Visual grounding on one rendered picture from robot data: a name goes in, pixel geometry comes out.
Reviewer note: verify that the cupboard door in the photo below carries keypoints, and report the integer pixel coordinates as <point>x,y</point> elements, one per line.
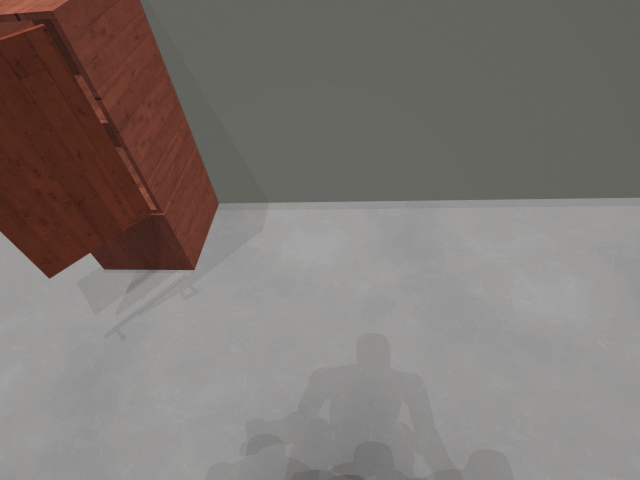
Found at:
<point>64,189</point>

